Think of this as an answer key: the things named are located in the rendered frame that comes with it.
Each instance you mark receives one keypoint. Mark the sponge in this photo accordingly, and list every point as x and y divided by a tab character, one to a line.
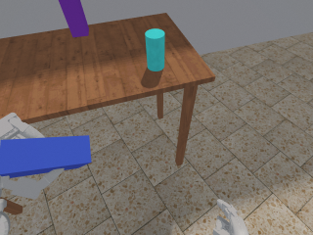
30	156

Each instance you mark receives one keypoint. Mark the table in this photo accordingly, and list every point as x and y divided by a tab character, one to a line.
51	74

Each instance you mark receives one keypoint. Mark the left robot forearm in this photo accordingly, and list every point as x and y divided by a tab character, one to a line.
5	223

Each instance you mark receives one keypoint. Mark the robot left hand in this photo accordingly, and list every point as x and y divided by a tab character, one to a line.
12	127

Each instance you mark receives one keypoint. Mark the robot right hand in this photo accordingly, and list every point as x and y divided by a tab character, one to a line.
235	226

